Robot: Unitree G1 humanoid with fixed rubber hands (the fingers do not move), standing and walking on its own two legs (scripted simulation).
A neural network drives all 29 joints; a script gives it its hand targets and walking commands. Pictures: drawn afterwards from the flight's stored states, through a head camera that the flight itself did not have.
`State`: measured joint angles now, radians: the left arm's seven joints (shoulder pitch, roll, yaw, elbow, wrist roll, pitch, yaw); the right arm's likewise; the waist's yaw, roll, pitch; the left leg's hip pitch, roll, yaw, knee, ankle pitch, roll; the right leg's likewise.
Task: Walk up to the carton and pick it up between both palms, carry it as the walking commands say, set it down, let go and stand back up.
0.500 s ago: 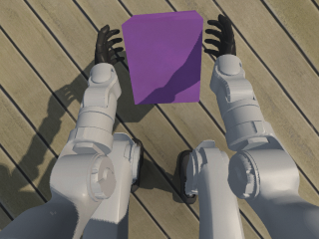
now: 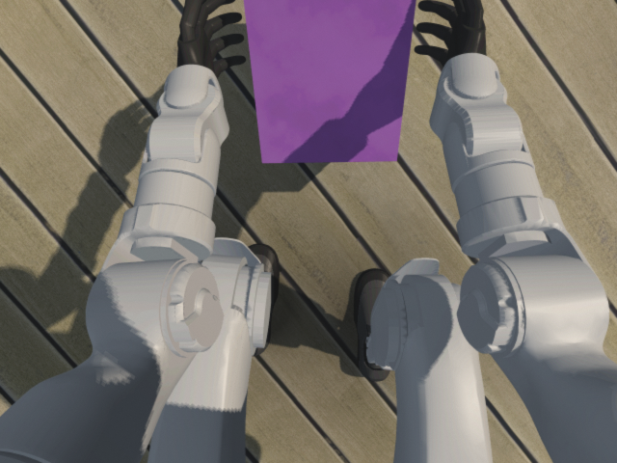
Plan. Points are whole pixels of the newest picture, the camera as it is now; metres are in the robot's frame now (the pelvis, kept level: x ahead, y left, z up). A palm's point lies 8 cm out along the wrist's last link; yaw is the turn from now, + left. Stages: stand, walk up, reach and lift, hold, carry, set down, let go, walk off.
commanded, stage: set down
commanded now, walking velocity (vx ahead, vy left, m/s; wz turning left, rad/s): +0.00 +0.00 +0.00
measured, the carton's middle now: (328, 64) +0.55 +0.02 -0.29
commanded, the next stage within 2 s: none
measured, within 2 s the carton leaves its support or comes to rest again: neither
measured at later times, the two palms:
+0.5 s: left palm (202, 37) +0.54 +0.16 -0.17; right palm (461, 31) +0.56 -0.12 -0.18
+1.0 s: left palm (200, 35) +0.55 +0.16 -0.18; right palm (461, 28) +0.57 -0.12 -0.18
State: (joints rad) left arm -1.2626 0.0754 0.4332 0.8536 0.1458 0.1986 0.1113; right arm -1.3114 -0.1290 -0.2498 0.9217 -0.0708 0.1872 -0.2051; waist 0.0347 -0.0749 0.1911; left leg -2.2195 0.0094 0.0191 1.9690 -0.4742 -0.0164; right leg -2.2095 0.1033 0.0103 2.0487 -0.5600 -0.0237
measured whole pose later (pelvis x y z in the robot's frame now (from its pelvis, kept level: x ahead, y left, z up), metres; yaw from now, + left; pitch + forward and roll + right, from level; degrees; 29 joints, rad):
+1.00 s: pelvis +0.01 +0.00 -0.03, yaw -1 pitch +43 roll +4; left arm -1.42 0.14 0.54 0.96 0.23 0.18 -0.04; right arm -1.43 -0.18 -0.32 0.98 -0.13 0.16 -0.08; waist 0.05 -0.08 0.22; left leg -2.30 0.01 0.02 2.07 -0.52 -0.02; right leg -2.30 0.13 0.01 2.14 -0.59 -0.02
